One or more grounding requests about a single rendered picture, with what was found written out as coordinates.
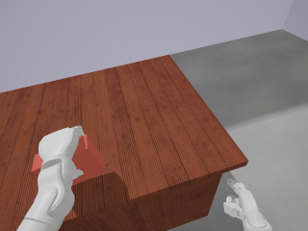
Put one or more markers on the right robot hand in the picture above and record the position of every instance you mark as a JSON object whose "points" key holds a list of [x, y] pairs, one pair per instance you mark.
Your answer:
{"points": [[236, 206]]}

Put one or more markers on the sponge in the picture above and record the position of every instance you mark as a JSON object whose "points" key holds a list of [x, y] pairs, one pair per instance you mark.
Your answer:
{"points": [[86, 158]]}

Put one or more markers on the left robot hand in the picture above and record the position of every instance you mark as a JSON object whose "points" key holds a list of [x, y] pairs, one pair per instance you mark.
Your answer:
{"points": [[62, 143]]}

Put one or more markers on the table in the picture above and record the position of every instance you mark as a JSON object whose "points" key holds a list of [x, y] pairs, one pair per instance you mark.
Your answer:
{"points": [[164, 149]]}

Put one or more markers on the right robot forearm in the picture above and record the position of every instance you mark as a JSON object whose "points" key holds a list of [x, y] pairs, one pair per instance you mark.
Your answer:
{"points": [[255, 221]]}

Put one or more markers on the left robot forearm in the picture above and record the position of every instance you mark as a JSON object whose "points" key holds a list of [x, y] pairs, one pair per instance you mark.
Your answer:
{"points": [[55, 198]]}

